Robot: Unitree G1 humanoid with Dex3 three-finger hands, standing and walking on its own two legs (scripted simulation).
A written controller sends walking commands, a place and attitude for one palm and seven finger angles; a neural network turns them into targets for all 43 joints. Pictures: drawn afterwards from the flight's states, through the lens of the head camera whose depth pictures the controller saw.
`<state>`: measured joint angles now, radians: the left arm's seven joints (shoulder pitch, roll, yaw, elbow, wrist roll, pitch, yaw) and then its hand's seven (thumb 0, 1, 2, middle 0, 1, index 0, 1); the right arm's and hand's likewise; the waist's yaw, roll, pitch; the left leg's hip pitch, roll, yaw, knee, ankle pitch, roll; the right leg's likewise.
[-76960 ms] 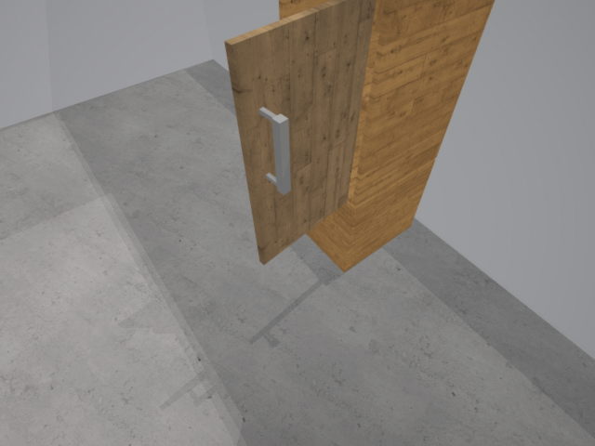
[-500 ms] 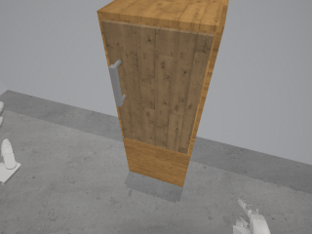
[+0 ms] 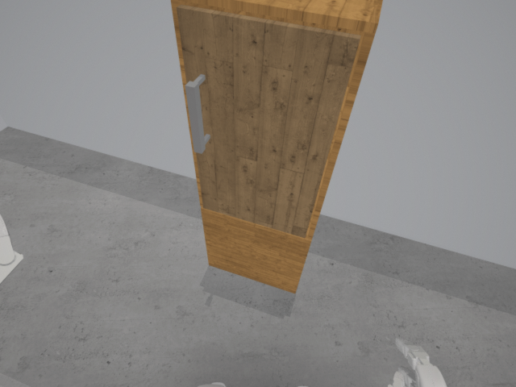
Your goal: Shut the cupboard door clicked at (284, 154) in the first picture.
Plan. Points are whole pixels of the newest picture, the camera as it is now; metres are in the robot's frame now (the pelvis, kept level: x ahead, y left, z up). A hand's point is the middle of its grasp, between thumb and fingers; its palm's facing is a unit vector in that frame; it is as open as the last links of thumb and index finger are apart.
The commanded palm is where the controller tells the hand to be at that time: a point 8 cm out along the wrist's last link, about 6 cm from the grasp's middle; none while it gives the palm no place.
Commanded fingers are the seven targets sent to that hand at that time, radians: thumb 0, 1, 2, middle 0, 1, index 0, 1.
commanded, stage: step back with the hand held close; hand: left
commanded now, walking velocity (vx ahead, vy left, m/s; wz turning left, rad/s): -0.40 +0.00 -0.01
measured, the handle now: (200, 115) +0.66 +0.16 +0.06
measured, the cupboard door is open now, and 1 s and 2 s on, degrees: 0 0 0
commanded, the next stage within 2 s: stop stepping back and stand still in 0.52 s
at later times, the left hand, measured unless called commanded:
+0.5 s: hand out of the picture +0.17 +0.27 +0.19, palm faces +0.37 -0.86 -0.34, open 7.4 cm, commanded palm +0.09 +0.31 +0.20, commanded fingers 0.00 0.90 0.90 -0.20 -0.30 -0.20 -0.30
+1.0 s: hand out of the picture +0.03 +0.29 +0.18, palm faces +0.44 -0.81 -0.39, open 7.4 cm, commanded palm -0.04 +0.32 +0.20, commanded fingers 0.00 0.90 0.90 -0.20 -0.30 -0.20 -0.30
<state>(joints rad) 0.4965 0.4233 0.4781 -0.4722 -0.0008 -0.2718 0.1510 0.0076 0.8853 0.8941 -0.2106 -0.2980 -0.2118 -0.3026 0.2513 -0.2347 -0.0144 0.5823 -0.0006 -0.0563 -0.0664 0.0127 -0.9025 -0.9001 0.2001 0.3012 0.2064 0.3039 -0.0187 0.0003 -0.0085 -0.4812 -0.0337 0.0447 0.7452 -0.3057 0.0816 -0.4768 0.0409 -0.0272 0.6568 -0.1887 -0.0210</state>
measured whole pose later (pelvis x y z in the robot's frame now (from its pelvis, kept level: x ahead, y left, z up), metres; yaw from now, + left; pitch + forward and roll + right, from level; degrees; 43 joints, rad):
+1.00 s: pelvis -0.19 +0.03 +0.02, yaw -2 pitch +0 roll +0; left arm 0.53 0.40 0.43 -0.46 -0.04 -0.15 0.17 0.01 0.89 0.89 -0.21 -0.30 -0.21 -0.30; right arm 0.33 -0.22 -0.02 0.70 0.00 -0.10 -0.10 0.02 -0.91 -0.90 0.20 0.30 0.20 0.30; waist -0.05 -0.06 -0.06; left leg -0.28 0.03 0.06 0.56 -0.27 -0.01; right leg -0.23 -0.05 -0.04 0.59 -0.35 0.02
